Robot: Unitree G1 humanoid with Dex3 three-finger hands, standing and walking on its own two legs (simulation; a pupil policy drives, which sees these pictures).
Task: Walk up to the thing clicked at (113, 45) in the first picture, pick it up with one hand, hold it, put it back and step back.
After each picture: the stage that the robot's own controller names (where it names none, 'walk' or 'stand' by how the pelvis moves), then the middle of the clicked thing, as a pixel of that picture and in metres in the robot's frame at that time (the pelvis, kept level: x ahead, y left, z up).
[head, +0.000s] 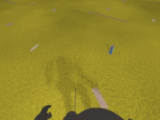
stand; (111, 49) +1.42 -0.48 -0.65
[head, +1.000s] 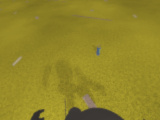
walk; (98, 50) +1.35 -0.07 -0.62
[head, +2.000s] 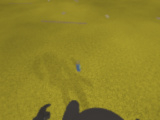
walk; (78, 66) +0.86 +0.22 -0.64
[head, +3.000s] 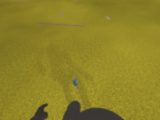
walk; (75, 80) +0.56 +0.23 -0.64
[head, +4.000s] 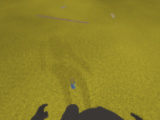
stand; (73, 84) +0.46 +0.19 -0.63
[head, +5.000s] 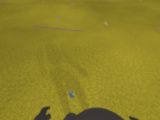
stand; (71, 92) +0.41 +0.21 -0.66
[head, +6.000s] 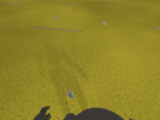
stand; (70, 92) +0.42 +0.23 -0.66
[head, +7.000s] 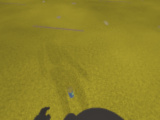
stand; (70, 92) +0.41 +0.22 -0.66
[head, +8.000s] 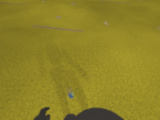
stand; (70, 93) +0.41 +0.22 -0.66
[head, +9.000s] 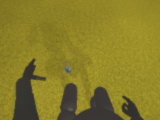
go down; (67, 67) +0.46 +0.21 -0.45
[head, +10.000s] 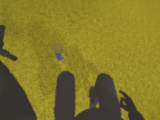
go down; (59, 53) +0.50 +0.25 -0.27
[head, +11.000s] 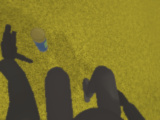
close in; (41, 42) +0.48 +0.27 -0.19
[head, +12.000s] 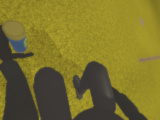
close; (18, 40) +0.47 +0.30 -0.16
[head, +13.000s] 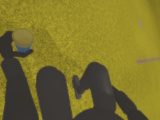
lift; (23, 44) +0.43 +0.28 -0.16
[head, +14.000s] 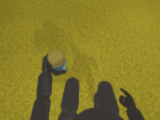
lift; (60, 64) +0.34 +0.20 +0.02
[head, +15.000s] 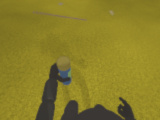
hold; (65, 72) +0.31 +0.17 +0.03
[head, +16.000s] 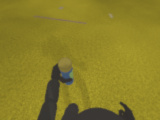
hold; (67, 73) +0.31 +0.16 +0.04
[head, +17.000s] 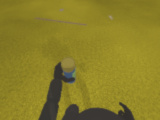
crouch; (69, 72) +0.31 +0.14 +0.06
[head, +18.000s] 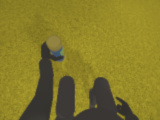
crouch; (57, 51) +0.44 +0.20 -0.03
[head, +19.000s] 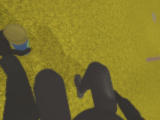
lower; (20, 43) +0.45 +0.28 -0.17
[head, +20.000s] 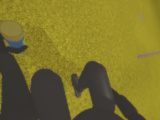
lower; (16, 40) +0.46 +0.29 -0.17
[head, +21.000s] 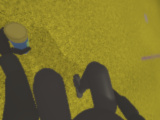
lower; (20, 42) +0.45 +0.29 -0.16
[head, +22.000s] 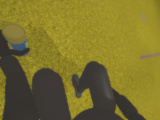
lower; (19, 43) +0.45 +0.29 -0.17
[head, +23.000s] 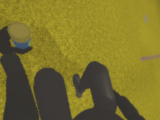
loosen; (22, 41) +0.45 +0.28 -0.16
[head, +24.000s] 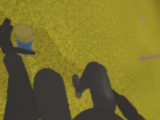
withdraw; (25, 43) +0.46 +0.27 -0.17
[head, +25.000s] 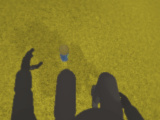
walk; (64, 54) +0.47 +0.21 -0.24
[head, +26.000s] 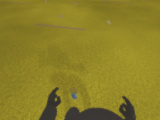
stand; (74, 93) +0.41 +0.16 -0.59
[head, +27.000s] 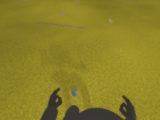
stand; (74, 91) +0.42 +0.17 -0.60
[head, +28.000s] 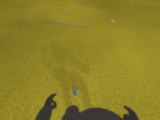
stand; (75, 90) +0.42 +0.16 -0.61
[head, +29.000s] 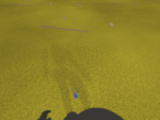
walk; (75, 93) +0.42 +0.16 -0.66
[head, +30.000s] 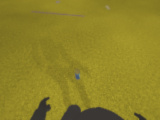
walk; (77, 74) +0.58 +0.16 -0.64
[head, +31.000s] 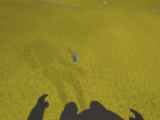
walk; (75, 56) +0.86 +0.20 -0.64
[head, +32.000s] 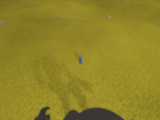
stand; (80, 58) +1.05 +0.18 -0.64
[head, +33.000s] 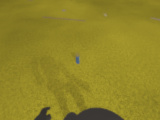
stand; (77, 58) +1.04 +0.22 -0.66
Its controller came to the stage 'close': yes
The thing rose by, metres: 0.68
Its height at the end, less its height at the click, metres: +0.00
